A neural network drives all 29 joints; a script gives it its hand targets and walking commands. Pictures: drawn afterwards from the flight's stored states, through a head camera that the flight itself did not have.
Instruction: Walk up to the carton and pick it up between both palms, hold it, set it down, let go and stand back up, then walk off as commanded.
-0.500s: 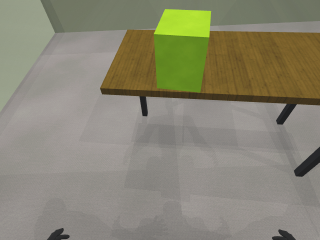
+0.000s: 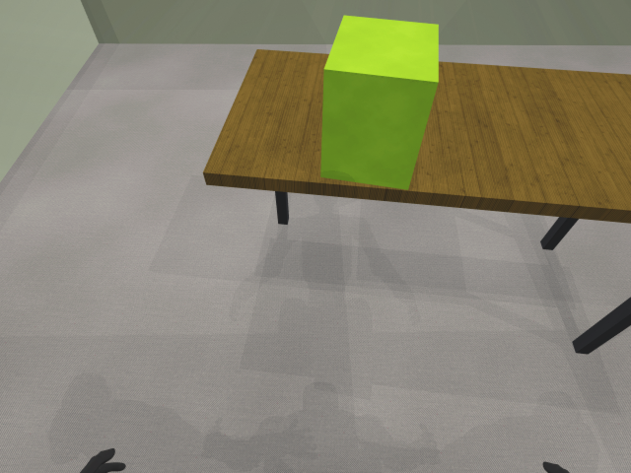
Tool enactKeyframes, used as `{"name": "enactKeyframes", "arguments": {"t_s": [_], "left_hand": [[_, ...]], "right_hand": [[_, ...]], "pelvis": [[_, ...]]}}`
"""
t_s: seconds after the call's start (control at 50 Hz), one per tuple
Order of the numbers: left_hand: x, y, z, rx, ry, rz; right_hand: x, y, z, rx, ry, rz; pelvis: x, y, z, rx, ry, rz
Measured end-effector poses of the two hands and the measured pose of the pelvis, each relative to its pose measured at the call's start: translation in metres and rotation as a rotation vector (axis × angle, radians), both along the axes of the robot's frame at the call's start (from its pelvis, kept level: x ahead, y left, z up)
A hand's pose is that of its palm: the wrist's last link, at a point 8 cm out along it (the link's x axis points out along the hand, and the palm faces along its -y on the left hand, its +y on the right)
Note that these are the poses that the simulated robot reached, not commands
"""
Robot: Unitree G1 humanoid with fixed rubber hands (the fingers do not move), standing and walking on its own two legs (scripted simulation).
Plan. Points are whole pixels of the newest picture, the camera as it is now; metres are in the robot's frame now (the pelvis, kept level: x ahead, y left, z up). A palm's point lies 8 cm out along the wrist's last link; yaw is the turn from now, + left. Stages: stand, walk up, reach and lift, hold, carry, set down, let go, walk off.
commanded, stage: stand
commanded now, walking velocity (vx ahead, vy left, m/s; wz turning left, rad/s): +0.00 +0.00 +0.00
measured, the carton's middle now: (376, 104) +0.75 -0.12 +0.04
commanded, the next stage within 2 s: none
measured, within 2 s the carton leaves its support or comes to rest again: neither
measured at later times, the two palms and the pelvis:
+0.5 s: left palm out of the picture +0.04 +0.32 -0.11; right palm out of the picture +0.09 -0.30 -0.11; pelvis -0.01 +0.00 +0.00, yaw +2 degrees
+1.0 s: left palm out of the picture +0.09 +0.30 -0.11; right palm out of the picture +0.09 -0.33 -0.11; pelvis +0.00 -0.01 +0.00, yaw +2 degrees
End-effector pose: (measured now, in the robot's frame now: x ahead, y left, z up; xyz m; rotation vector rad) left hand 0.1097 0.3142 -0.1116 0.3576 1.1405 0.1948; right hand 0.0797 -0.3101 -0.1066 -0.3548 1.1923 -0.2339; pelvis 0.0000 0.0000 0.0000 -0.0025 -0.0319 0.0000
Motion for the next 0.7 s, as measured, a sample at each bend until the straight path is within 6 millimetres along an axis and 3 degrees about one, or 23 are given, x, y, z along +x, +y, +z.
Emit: {"name": "enactKeyframes", "arguments": {"t_s": [0.14,0.22,0.56,0.7], "left_hand": [[-0.002,0.004,0.002,-0.004,-0.014,0.018],[-0.01,0.007,0.005,0.006,-0.018,0.034],[-0.074,0.004,0.001,0.013,0.085,0.078],[-0.063,0.0,0.005,0.022,0.072,0.072]], "right_hand": [[0.032,0.01,0.006,0.001,-0.074,0.028],[0.04,0.013,0.008,0.009,-0.105,0.04],[0.003,0.002,-0.004,0.025,-0.009,0.045],[0.003,-0.005,-0.007,0.026,-0.004,0.035]], "pelvis": [[0.002,0.006,0.001,0.002,-0.009,0.005],[0.0,0.007,0.001,0.002,-0.021,0.014],[-0.013,-0.002,0.0,0.0,-0.011,0.035],[-0.009,-0.006,0.001,0.0,-0.011,0.039]]}}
